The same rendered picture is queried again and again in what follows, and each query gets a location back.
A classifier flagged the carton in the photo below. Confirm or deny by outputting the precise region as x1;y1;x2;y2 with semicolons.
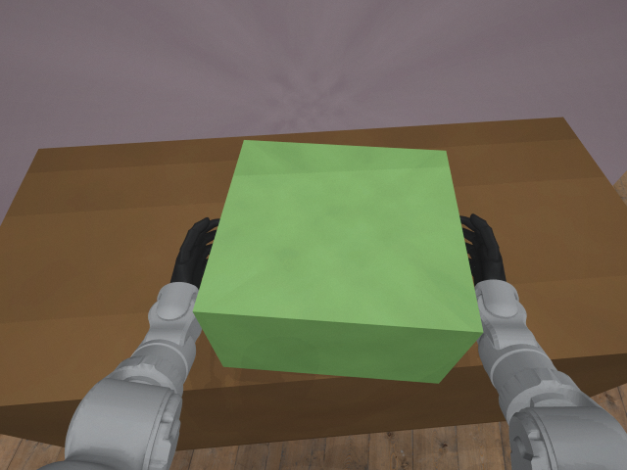
193;140;484;384

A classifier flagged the left robot upper arm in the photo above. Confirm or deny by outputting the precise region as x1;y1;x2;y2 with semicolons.
37;378;182;470

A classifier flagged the robot left hand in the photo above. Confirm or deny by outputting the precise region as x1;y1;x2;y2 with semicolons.
170;217;220;290

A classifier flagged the robot left forearm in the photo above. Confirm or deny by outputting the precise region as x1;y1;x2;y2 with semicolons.
65;282;202;459

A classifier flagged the right robot upper arm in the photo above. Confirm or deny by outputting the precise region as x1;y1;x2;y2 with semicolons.
508;406;627;470

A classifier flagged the pedestal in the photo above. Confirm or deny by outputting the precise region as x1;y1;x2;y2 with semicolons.
0;117;627;451

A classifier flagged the robot right forearm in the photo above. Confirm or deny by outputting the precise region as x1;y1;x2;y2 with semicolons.
474;279;627;439

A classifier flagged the robot right hand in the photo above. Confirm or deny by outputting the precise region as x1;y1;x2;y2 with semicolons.
459;213;506;287

